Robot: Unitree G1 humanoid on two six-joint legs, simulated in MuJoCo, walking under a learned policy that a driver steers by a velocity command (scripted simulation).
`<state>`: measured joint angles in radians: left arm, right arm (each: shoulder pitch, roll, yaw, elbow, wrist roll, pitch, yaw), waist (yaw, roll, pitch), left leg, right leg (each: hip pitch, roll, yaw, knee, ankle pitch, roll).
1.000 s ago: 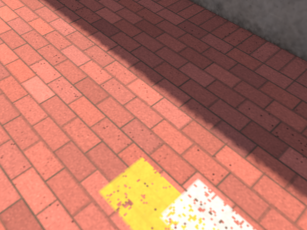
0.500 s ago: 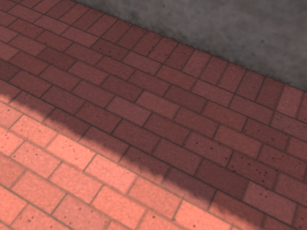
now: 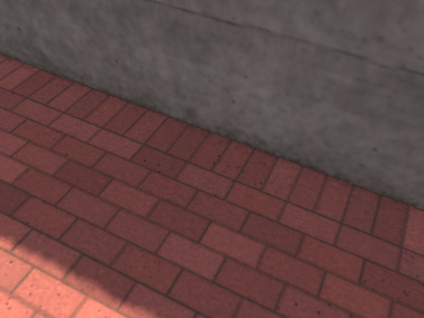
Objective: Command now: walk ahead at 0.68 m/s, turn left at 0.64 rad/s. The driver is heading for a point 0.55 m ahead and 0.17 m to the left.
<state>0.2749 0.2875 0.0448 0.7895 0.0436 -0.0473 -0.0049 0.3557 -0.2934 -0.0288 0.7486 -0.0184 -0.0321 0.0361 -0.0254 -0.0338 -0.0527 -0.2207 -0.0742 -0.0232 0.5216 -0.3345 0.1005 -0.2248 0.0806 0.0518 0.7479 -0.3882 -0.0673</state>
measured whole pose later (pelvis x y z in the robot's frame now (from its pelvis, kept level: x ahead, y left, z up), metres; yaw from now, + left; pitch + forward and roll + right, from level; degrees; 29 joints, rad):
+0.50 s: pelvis +0.37 +0.08 -0.01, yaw +26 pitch +3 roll -3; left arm 0.19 0.29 0.03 0.71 0.05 -0.08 0.02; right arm 0.31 -0.34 -0.07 0.81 -0.02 -0.03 0.03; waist -0.03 0.04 0.00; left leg -0.40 -0.04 -0.04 1.27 -0.32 0.11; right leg -0.31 0.00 -0.08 0.54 -0.27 0.00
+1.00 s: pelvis +0.61 +0.23 +0.00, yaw +34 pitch +0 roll +0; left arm 0.19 0.24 0.00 0.79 0.01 0.02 0.01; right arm 0.23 -0.20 0.00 0.81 -0.03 -0.03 0.01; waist -0.01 -0.02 0.10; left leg -0.35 -0.10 0.00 0.45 -0.10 0.09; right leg -0.48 -0.05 0.01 0.92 -0.39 0.00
